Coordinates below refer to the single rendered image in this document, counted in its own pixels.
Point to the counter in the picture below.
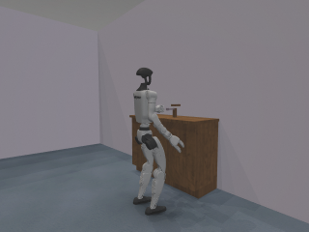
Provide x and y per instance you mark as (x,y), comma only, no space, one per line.
(194,169)

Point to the robot right forearm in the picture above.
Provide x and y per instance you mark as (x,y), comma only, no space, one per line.
(162,130)

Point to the right robot upper arm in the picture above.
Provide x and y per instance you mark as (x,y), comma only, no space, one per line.
(151,97)

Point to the robot right thigh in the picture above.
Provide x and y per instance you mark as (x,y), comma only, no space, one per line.
(152,143)

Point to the robot right hand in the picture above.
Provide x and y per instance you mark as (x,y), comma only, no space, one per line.
(174,140)

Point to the robot torso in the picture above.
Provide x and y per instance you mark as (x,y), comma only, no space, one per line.
(141,115)

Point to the robot left hand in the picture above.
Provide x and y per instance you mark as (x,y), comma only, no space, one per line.
(160,108)

